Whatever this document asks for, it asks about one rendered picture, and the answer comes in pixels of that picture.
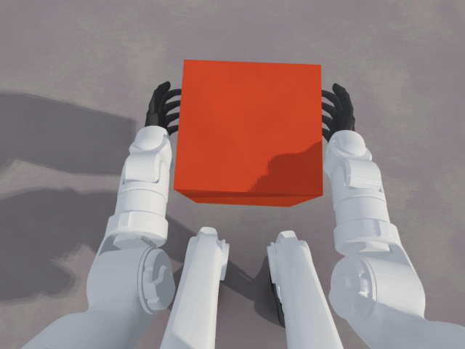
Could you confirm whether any robot left shin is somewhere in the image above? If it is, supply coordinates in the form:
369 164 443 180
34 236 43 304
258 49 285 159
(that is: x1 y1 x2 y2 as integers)
185 227 219 258

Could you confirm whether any right robot upper arm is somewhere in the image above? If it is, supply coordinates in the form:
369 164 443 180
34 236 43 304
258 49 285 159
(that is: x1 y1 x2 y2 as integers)
328 254 465 349

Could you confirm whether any right robot hand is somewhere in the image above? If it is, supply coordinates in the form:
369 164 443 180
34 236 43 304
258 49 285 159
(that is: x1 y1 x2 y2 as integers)
322 83 355 142

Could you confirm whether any robot left forearm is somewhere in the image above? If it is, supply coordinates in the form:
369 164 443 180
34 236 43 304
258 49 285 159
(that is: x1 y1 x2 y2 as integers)
86 126 174 303

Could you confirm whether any robot right thigh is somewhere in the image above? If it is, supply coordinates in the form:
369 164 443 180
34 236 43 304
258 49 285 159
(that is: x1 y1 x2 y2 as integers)
267 237 344 349

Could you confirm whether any robot right forearm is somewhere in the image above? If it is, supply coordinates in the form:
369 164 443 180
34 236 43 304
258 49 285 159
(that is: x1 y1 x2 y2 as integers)
323 130 425 296

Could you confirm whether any carton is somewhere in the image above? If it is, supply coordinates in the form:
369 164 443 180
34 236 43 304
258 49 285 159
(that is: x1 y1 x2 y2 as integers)
174 60 323 207

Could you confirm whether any left robot hand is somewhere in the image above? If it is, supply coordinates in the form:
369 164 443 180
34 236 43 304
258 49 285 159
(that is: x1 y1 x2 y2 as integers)
145 81 182 136

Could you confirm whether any left robot upper arm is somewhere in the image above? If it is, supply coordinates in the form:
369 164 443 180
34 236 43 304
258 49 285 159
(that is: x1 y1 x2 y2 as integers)
21 246 175 349

